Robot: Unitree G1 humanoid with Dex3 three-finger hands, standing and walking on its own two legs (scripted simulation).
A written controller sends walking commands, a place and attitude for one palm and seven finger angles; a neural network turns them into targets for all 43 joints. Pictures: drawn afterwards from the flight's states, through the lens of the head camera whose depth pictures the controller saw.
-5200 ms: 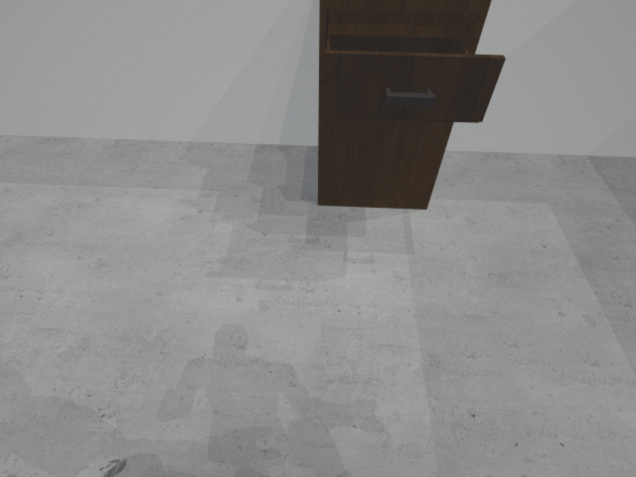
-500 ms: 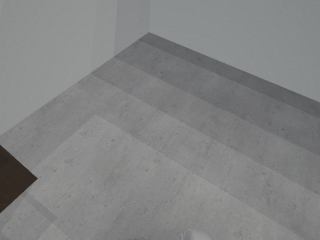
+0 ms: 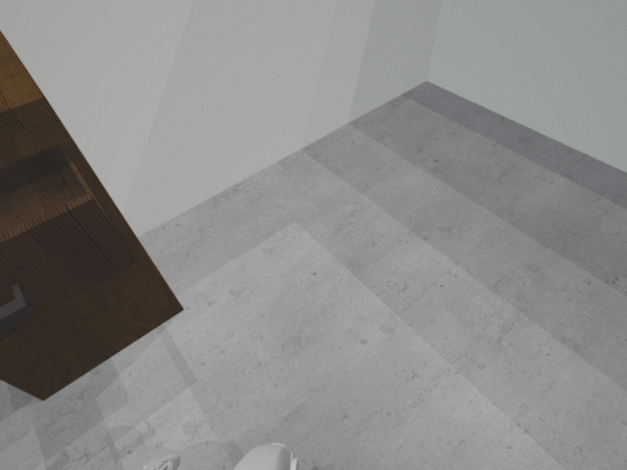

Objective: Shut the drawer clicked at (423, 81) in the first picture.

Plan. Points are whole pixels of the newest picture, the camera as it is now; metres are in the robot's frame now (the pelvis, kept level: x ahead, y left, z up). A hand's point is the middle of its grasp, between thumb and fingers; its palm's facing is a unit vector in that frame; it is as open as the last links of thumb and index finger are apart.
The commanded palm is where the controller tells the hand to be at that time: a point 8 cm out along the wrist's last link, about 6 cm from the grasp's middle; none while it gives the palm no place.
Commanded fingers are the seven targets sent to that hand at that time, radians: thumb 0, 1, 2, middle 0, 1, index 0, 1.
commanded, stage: turn to face it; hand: left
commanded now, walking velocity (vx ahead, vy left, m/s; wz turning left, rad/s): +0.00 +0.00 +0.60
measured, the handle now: out of the picture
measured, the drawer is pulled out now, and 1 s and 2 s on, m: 0.30 0.30 0.30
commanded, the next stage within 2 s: take the last steps up to it in 1.06 s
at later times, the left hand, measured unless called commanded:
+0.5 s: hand out of the picture -0.01 +0.28 -0.17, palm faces +0.36 -0.89 -0.28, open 7.4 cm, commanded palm none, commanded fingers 0.00 0.90 0.90 -0.20 -0.30 -0.20 -0.30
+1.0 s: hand out of the picture -0.04 +0.20 -0.15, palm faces +0.58 -0.77 -0.27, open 7.4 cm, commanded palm none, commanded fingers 0.00 0.90 0.90 -0.20 -0.30 -0.20 -0.30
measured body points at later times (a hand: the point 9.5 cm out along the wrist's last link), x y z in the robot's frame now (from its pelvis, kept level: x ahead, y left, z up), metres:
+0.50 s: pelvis +0.00 +0.04 +0.00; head +0.04 +0.07 +0.45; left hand -0.03 +0.33 -0.14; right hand +0.17 -0.17 -0.13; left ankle -0.03 +0.14 -0.74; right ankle +0.02 -0.11 -0.67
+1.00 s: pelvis +0.01 +0.00 +0.00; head +0.05 +0.00 +0.45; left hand -0.07 +0.24 -0.12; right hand +0.22 -0.17 -0.15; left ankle -0.09 +0.12 -0.67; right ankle +0.06 -0.08 -0.74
